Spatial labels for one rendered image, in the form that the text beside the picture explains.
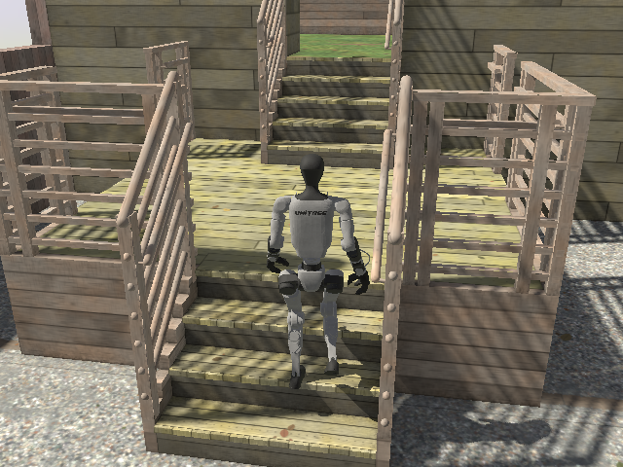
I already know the right robot upper arm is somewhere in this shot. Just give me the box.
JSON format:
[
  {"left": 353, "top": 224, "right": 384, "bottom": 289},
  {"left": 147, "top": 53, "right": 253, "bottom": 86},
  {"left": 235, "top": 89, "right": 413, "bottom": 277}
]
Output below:
[{"left": 332, "top": 197, "right": 356, "bottom": 252}]

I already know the left robot hand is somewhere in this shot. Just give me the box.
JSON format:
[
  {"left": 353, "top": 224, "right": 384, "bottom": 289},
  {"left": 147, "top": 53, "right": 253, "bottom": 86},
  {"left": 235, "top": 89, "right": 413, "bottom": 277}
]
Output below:
[{"left": 266, "top": 257, "right": 289, "bottom": 273}]

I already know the left robot forearm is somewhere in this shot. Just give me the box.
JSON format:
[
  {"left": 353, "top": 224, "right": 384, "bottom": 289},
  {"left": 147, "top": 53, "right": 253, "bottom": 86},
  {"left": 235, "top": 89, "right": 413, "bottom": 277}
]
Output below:
[{"left": 267, "top": 236, "right": 280, "bottom": 262}]

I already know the right robot forearm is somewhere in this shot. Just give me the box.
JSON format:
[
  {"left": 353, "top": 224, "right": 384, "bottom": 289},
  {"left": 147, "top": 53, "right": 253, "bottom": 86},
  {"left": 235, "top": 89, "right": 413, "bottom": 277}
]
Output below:
[{"left": 347, "top": 237, "right": 366, "bottom": 276}]

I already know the robot left foot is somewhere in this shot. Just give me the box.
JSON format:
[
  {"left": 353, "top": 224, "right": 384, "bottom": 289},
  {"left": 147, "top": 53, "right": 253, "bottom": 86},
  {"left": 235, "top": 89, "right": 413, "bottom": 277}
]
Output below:
[{"left": 289, "top": 365, "right": 306, "bottom": 389}]

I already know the left robot upper arm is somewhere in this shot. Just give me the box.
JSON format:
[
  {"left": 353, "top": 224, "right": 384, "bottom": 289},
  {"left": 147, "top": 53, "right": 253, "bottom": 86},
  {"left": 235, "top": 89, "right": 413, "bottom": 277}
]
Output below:
[{"left": 270, "top": 196, "right": 292, "bottom": 249}]

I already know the humanoid robot torso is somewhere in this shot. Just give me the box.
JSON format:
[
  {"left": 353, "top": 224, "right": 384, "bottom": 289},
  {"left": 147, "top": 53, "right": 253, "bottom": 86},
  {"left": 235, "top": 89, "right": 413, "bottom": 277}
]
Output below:
[{"left": 289, "top": 192, "right": 335, "bottom": 292}]

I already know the right robot hand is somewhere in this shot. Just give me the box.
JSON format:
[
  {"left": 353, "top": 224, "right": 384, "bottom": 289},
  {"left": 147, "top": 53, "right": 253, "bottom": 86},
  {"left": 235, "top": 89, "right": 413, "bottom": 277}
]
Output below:
[{"left": 348, "top": 270, "right": 370, "bottom": 295}]

